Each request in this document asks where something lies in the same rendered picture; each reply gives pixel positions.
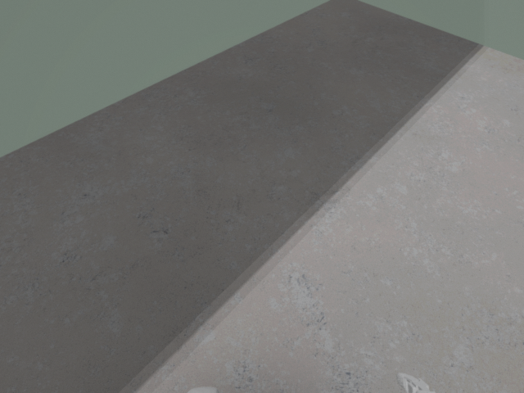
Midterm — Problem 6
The robot right hand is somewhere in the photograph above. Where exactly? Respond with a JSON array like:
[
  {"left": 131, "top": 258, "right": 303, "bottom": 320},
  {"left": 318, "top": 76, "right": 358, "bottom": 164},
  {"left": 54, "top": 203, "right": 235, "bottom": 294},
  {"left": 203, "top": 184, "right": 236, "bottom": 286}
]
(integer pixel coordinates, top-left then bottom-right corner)
[{"left": 396, "top": 373, "right": 435, "bottom": 393}]

